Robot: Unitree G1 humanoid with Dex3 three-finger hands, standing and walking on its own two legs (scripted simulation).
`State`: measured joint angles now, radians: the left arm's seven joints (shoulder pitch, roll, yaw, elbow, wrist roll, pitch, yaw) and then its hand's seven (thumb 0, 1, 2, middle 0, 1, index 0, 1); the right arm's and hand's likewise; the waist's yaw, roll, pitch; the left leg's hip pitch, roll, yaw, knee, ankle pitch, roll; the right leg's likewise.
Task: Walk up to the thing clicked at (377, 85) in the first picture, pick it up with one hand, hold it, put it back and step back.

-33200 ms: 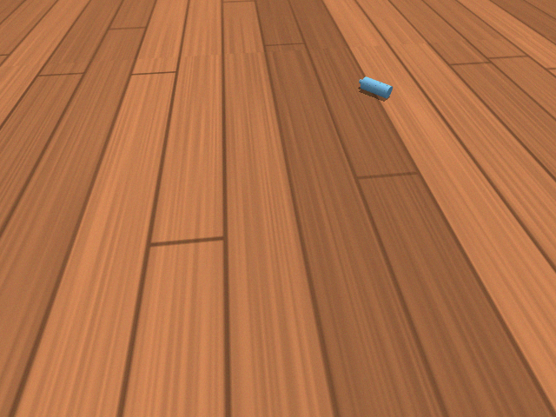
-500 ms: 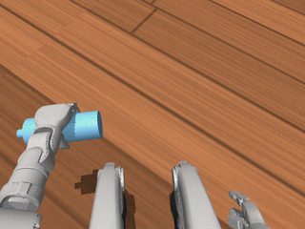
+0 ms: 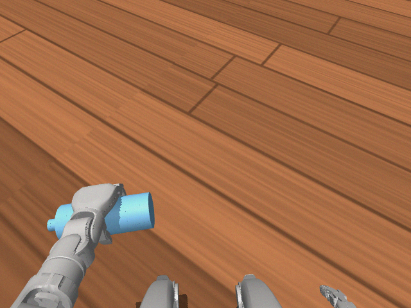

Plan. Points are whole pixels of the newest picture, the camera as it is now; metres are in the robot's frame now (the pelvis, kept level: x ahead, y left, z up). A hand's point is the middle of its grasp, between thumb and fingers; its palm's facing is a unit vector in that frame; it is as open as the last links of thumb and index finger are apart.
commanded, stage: lift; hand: left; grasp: from above
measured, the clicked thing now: (101, 217) +0.34 +0.24 -0.10
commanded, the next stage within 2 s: hold in 0.32 s
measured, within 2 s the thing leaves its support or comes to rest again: neither
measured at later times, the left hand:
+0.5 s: hand (98, 198) +0.34 +0.22 -0.01, palm faces -0.44 -0.07 -0.89, open 11.0 cm
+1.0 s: hand (91, 189) +0.34 +0.22 +0.03, palm faces -0.44 -0.06 -0.90, open 11.0 cm
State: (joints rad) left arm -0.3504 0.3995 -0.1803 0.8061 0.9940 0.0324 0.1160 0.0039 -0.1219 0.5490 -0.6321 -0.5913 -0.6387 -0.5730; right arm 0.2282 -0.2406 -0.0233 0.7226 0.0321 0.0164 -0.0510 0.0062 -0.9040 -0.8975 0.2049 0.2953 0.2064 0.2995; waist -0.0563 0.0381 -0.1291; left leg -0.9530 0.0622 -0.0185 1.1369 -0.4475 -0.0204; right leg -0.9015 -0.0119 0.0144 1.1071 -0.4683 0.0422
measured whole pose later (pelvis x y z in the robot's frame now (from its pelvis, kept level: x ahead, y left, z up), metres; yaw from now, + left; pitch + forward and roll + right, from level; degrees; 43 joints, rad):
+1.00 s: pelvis +0.04 +0.00 +0.08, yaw -1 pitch +4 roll +0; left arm -0.29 0.38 -0.22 0.71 0.99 0.03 0.01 0.00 -0.14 0.60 -0.61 -0.65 -0.61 -0.63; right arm 0.21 -0.25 -0.04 0.70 0.06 0.06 -0.04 0.01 -0.90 -0.89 0.20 0.29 0.21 0.30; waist 0.00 0.04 -0.04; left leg -0.39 0.05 0.04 0.61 -0.28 -0.02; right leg -0.37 -0.03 0.05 0.61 -0.30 0.04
